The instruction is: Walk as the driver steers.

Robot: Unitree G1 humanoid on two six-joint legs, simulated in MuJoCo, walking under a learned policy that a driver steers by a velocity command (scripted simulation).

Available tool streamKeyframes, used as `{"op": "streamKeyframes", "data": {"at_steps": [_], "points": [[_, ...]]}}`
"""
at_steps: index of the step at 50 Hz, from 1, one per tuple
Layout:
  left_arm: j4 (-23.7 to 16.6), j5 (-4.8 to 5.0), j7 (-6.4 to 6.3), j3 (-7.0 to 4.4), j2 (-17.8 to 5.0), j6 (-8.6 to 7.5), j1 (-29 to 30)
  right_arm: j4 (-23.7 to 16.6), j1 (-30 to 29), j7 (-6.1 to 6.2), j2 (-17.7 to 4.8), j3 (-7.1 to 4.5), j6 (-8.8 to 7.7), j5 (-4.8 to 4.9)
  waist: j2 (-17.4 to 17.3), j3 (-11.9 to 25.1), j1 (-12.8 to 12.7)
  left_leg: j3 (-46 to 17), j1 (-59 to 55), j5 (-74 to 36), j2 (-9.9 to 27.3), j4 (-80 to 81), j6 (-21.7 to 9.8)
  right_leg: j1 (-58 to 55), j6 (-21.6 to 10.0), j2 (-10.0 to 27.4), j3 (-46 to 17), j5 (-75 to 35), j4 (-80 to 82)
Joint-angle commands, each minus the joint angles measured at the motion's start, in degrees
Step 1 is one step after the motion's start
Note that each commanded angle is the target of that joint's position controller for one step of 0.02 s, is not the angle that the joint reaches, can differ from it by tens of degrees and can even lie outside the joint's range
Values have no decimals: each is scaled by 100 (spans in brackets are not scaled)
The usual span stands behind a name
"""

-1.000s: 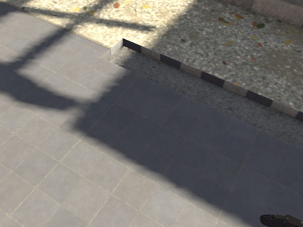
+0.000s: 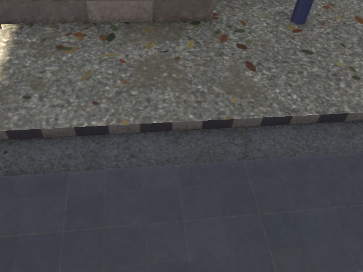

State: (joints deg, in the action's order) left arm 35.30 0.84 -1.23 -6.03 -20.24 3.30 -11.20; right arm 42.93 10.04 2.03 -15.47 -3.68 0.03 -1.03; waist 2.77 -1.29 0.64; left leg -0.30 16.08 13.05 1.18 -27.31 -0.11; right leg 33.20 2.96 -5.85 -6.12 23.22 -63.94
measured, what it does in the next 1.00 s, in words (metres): walks ahead, turning right: right foot, then left foot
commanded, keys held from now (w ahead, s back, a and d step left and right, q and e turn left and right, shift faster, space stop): e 0.24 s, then w+e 0.30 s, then w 0.36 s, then w+q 0.10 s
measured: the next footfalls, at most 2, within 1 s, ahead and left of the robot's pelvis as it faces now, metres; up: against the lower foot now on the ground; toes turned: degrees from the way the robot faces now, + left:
right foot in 0.26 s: +0.02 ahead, -0.14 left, +0.00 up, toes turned -11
left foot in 0.72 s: +0.26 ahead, +0.02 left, +0.00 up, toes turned -25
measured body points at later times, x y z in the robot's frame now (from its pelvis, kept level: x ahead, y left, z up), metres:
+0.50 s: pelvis +0.03 -0.05 +0.01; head +0.04 -0.08 +0.46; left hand +0.20 +0.19 -0.08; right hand +0.10 -0.37 -0.10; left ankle +0.13 +0.10 -0.68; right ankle -0.02 -0.14 -0.74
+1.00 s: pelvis +0.24 -0.08 +0.01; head +0.27 -0.07 +0.46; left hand +0.51 +0.08 -0.09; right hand +0.13 -0.33 -0.11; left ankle +0.22 +0.04 -0.74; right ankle +0.27 -0.27 -0.68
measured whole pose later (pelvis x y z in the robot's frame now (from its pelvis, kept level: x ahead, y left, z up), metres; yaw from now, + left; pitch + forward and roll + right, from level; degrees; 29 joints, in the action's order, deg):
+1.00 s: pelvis +0.24 -0.08 +0.01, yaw -24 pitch +2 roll +0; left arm 36.8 0.1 0.3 -3.0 -16.7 -3.8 -10.6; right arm 47.4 22.8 -0.7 -14.4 -2.6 -4.7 0.6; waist 2.8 -0.5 4.2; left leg -0.5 4.6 13.4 -2.6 -15.9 -2.7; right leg 37.1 0.9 4.6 -2.8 8.0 -48.9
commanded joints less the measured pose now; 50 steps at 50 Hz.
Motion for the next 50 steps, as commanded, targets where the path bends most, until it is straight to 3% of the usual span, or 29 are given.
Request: {"op": "streamKeyframes", "data": {"at_steps": [1,3,6,9,12,13,14,15,16,17,18,19,22,24,27,31,33,35,36,37,38,39,40,42,43,45,48,50], "points": [[-424,60,16,-79,-276,-5,60,-504,-349,88,-754,-154,-11,14,-1135,224,-24,-781,-808,-1500,1188,940,-1069,561,236,359,288,-269,-285],[-585,58,41,-23,-189,-24,374,-461,-80,108,-898,-210,36,-1,-1268,332,192,-713,-1248,-1692,1336,886,-1169,549,310,539,375,-230,357],[-699,22,124,53,-91,-38,472,-475,-86,58,-1156,-312,68,44,-1383,498,257,-465,-1191,-1970,1522,810,-1215,-174,236,719,627,7,1291],[-695,40,182,5,-223,-6,358,-463,-114,-23,-1267,-365,61,127,-1457,549,221,-325,-1080,-2131,1654,685,-1182,-777,67,655,900,-67,2066],[-546,38,224,-59,-215,22,-88,-412,-236,-53,-1226,-367,39,288,-1316,585,-99,-19,-840,-1939,1583,101,-814,-1723,-332,477,1099,-1052,3635],[-446,40,177,-127,-345,24,-355,-280,84,-77,-1036,-330,20,275,-931,724,-140,288,-314,-1023,1399,-351,-468,-2535,-539,418,923,-1479,4073],[-428,73,101,-271,-842,0,-696,-354,110,-122,-628,-215,5,63,442,775,-152,889,1112,897,828,-1859,57,-3606,-975,1507,-681,-2264,4328],[-460,-11,122,-358,-1386,-114,-997,-817,-431,-111,-541,-149,-73,-46,1567,803,-367,565,2870,2555,-52,-3163,310,-3885,-2191,2698,-2779,-1421,4547],[-433,-104,174,-262,-1026,-289,-1117,-884,-858,-122,-825,-240,-172,79,913,850,-709,-264,3158,2327,90,-3778,215,-3715,-2377,2673,-3038,44,4976],[-361,-98,169,-148,-774,-403,-933,-893,-938,-171,-987,-302,-230,207,783,462,-530,-390,3269,1744,243,-3749,45,-3450,-2073,2434,-2711,1043,5153],[-375,-43,133,-99,-649,-449,-656,-758,-812,-176,-1029,-347,-267,196,580,204,-357,-369,3195,1244,334,-3580,9,-3170,-1809,2196,-2373,1215,5197],[-393,0,94,-36,-538,-453,-460,-694,-734,-172,-1062,-362,-295,115,626,86,-264,-378,3084,835,354,-3301,51,-2997,-1688,2017,-2134,1029,5263],[-407,-91,-1,8,-503,-497,-423,-556,-614,-247,-842,-313,-447,73,543,140,-153,-213,2479,-182,152,-2666,180,-2680,-1566,1622,-1591,119,5364],[-331,-57,-25,-19,-569,-540,-536,-538,-760,-273,-701,-249,-506,89,487,113,-215,-192,2166,-550,29,-1872,252,-2559,-1521,1491,-1348,-306,5296],[-202,20,-27,-79,-725,-550,-723,-609,-1049,-326,-607,-179,-554,142,577,22,-344,-232,1667,-671,-127,-952,332,-2297,-1517,1445,-1341,-413,5173],[-19,51,40,-44,-656,-562,-948,-642,-1100,-416,-697,-147,-631,208,559,-11,-438,-232,1092,-638,-95,-440,238,-2207,-1522,1640,-1619,-266,4977],[31,32,75,-18,-602,-552,-939,-631,-930,-433,-780,-167,-680,225,602,-26,-335,-168,728,-469,-91,-226,80,-2228,-1467,1671,-1759,-368,4787],[50,22,84,57,-391,-526,-919,-478,-383,-394,-838,-217,-717,186,558,114,-35,-39,-156,-425,-140,136,-118,-2080,-1286,1416,-1686,-643,4325],[16,-14,79,138,-164,-538,-848,-391,220,-347,-1002,-275,-743,133,379,438,268,-462,-1033,-277,249,181,-351,-1727,-1072,1137,-1397,-930,3492],[-161,6,57,246,190,-596,-970,-289,837,-318,-1521,-384,-749,25,-918,945,342,-2112,-2426,559,1278,572,-936,-417,-680,424,-526,-419,1684],[-269,100,-8,212,-37,-668,-1043,-73,1393,-398,-1652,-456,-705,58,-2016,1068,425,-4191,-2887,2030,2032,1313,-1555,825,-434,137,-290,1024,160],[-180,169,-2,105,-445,-698,-876,-71,1231,-410,-1198,-312,-699,163,-1397,461,405,-4066,-2582,2574,2030,1410,-1522,1395,-461,404,-537,755,-453],[-156,138,25,102,-465,-709,-617,-118,1012,-387,-972,-237,-664,159,-1106,74,340,-3334,-2204,2158,1795,1385,-1357,1515,-500,624,-376,285,-568],[-167,6,81,121,-311,-754,-326,-179,673,-343,-723,-129,-609,74,-831,-124,171,-2443,-1619,1050,1390,1560,-1229,1334,-501,977,-100,-463,-180],[-158,-8,111,131,-228,-758,-306,-194,604,-325,-672,-96,-606,50,-903,-119,103,-2120,-1368,631,1231,1677,-1181,1098,-470,1078,-13,-689,-5],[-151,-28,142,180,-53,-741,-248,-141,643,-301,-700,-87,-630,99,-955,-89,73,-1667,-1170,-122,1108,1824,-1242,978,-349,1130,183,-970,279],[-344,-98,134,274,143,-806,327,-17,820,-251,-860,-110,-586,186,-728,-192,178,-1248,-1010,-1114,943,1904,-1271,843,-172,1095,369,-1552,1465],[-407,-79,187,330,267,-871,704,66,974,-212,-952,-126,-529,223,-741,-203,290,-976,-863,-1454,808,1821,-1187,415,-97,947,447,-2097,2331]]}}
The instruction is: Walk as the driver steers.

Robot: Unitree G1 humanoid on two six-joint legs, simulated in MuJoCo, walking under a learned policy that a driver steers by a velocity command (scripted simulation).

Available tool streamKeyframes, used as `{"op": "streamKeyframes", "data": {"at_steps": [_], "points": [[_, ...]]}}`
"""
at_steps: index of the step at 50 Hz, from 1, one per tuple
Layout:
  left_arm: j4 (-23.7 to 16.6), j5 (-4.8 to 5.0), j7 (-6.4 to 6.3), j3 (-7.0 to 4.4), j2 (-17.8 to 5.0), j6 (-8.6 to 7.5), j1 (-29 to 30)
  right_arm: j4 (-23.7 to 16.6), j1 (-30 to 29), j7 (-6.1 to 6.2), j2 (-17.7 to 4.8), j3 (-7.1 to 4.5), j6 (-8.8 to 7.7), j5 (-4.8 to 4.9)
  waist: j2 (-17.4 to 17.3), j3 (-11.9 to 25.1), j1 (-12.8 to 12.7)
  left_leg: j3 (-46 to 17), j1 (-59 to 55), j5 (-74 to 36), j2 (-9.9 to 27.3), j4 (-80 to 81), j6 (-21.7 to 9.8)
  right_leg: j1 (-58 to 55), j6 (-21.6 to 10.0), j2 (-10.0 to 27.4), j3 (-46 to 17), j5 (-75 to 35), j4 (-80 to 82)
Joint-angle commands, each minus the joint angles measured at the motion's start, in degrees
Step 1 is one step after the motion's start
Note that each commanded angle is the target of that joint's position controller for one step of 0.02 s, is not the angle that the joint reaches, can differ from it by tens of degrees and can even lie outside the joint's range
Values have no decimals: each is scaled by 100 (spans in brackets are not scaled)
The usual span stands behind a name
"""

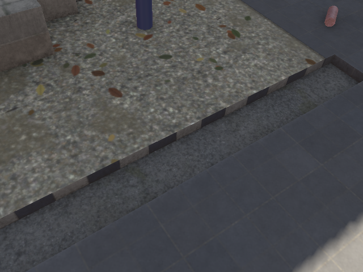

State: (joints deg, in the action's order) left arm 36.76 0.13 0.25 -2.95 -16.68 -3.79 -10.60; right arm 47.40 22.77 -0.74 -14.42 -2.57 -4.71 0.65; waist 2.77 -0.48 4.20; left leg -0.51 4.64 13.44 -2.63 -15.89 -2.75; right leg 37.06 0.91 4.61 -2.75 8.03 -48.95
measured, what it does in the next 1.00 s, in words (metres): walks ahead: right foot, then left foot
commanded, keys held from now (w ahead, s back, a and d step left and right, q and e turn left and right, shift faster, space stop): w+q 0.18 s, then no key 0.82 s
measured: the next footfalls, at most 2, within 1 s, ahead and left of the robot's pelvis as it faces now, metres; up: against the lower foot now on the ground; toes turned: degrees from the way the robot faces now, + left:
right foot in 0.18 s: +0.29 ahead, -0.14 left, +0.00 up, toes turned +7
left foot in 0.56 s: +0.35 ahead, +0.11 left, +0.00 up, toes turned +8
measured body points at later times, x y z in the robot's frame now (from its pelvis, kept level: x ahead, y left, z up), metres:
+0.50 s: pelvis +0.23 -0.03 +0.00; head +0.27 -0.03 +0.44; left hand +0.27 +0.25 -0.13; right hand +0.44 -0.27 -0.10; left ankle +0.30 +0.11 -0.72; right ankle +0.25 -0.15 -0.75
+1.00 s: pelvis +0.29 +0.01 -0.01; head +0.31 +0.01 +0.44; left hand +0.32 +0.28 -0.15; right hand +0.49 -0.21 -0.12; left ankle +0.31 +0.11 -0.75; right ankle +0.25 -0.14 -0.75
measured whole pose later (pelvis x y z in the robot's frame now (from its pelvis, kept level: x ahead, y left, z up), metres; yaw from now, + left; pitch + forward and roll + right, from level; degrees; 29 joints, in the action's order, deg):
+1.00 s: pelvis +0.29 +0.01 -0.01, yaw +9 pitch -1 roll -1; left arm 54.8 -0.4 -1.7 -1.7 -15.1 1.2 -11.7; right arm 44.0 7.1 -0.1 -13.1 -1.8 0.9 -0.4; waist -0.3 -2.2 -0.9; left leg -0.1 17.4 13.6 -1.4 -31.9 -2.1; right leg 6.2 2.4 2.3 1.6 20.9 -28.1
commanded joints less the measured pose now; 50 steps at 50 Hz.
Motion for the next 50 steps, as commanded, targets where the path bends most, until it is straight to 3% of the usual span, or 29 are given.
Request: {"op": "streamKeyframes", "data": {"at_steps": [1,3,6,7,8,9,10,11,12,13,14,15,18,20,24,27,28,29,30,31,33,35,38,41,50], "points": [[-562,16,77,29,-85,-188,806,-347,-206,80,-1101,-246,-25,71,-733,-288,-11,-892,353,-1530,1166,632,-896,-210,142,-196,163,-793,1160],[-610,64,148,14,-146,-229,1096,-260,51,101,-1157,-258,27,107,-726,-296,74,-1027,338,-1477,1287,532,-873,-543,147,-325,161,-1052,1537],[-639,102,195,-88,-388,-284,1132,-215,134,138,-1216,-287,107,136,-836,-249,-107,-1354,-37,-1581,1510,189,-703,-954,-26,-387,-1,-819,2004],[-601,106,185,-138,-492,-300,944,-216,110,146,-1264,-308,135,126,-888,-147,-259,-1371,-87,-1932,1528,-59,-634,-1319,-125,-427,37,-631,2102],[-467,92,147,-235,-653,-308,438,-235,56,150,-1247,-299,153,110,-857,155,-571,-1225,-10,-2617,1344,-646,-507,-2122,-284,-515,148,-557,2295],[-316,40,87,-351,-891,-303,-333,-297,28,140,-1091,-240,150,51,-793,746,-972,-1022,471,-2574,1027,-1715,-313,-3408,-498,-231,-1,-582,2182],[-224,-94,12,-440,-1345,-253,-1333,-532,31,156,-631,-83,149,-162,63,1810,-1277,-654,1455,-884,510,-3625,-44,-5023,-854,1029,-1226,-963,1874],[-114,-176,86,-435,-1519,-195,-1281,-578,959,147,-216,19,77,40,1852,2488,-709,-674,3044,2200,-138,-5209,231,-6049,-1711,2095,-3701,-623,2597],[-173,-100,105,-296,-903,-174,-1057,-429,700,165,-849,-125,94,145,1037,1884,-845,-970,3437,2067,147,-5718,304,-5549,-1587,1839,-3448,-827,2804],[-164,-48,99,-208,-634,-162,-727,-519,191,171,-1029,-189,130,151,590,1163,-831,-796,3568,1717,288,-5772,354,-4874,-1462,1642,-2362,-1833,2688],[-133,-54,129,-156,-510,-159,-427,-552,-66,193,-971,-180,170,63,97,849,-683,-642,3374,1496,463,-5630,419,-4226,-1420,1389,-1732,-2849,2699],[-81,-55,156,-128,-399,-152,-183,-611,-221,196,-924,-202,221,-3,37,584,-531,-592,3197,1355,588,-5319,456,-3678,-1402,1188,-1278,-3349,2794],[138,-126,158,-104,-365,-236,216,-610,-106,195,-522,-120,402,-4,320,436,-162,-409,2282,976,663,-4339,560,-2621,-1435,936,-565,-3772,3215],[257,-106,114,-142,-524,-218,440,-697,-308,182,-382,-41,437,-76,337,442,-101,-284,1849,441,677,-3347,565,-2315,-1419,816,-189,-3830,3295],[547,-26,58,-175,-731,-81,225,-837,-829,110,-582,-47,455,-76,313,591,-307,-134,1267,-628,533,-2277,475,-2411,-1316,797,-55,-3089,3230],[707,80,60,-120,-685,-19,279,-893,-944,105,-703,-106,478,-155,152,477,-184,-42,601,-1156,403,-1307,204,-2228,-1013,649,-108,-1612,2830],[806,49,61,-47,-495,-16,99,-940,-997,131,-827,-136,483,-197,-17,436,-203,-247,276,-1765,555,-902,76,-2106,-740,421,-66,-894,2606],[862,-121,59,20,-322,-27,-258,-1074,-1086,190,-1200,-204,499,-208,-633,614,-438,-889,-200,-3287,1221,-919,-134,-1892,-363,-10,224,237,2121],[997,-157,31,87,-106,5,-901,-1163,-1380,225,-1129,-145,555,-232,-1357,874,-800,-1390,-244,-3093,1754,-920,-717,-1820,-60,-319,435,1513,1870],[996,-125,-25,100,-196,104,-683,-1172,-1551,176,-745,-54,574,-186,-1376,838,-647,-1510,146,-1827,1617,-723,-842,-2054,45,-271,353,1378,1966],[1012,-95,-76,56,-404,265,-410,-1201,-1855,86,-588,-6,575,-151,-1096,414,-614,-1136,664,-589,1083,-721,-446,-2189,44,-259,378,950,2193],[1066,-133,-96,31,-517,346,-401,-1164,-1786,34,-688,-26,511,-144,-847,249,-572,-930,786,-914,902,-885,-270,-2295,41,-217,315,682,2320],[1204,-84,-110,35,-496,313,-428,-1074,-1647,51,-651,-34,456,-125,-604,471,-514,-759,455,-2159,823,-1228,-262,-2476,43,-145,268,137,2329],[1334,-54,-139,31,-462,330,-378,-993,-1658,77,-602,-46,456,-115,-440,582,-492,-686,263,-2722,785,-1370,-311,-2565,74,-130,279,-90,2314],[1737,-52,-237,7,-415,481,-376,-624,-1758,91,-516,-100,487,-106,-369,281,-548,-577,521,-1898,659,-1158,-266,-2708,74,-142,322,227,2453]]}}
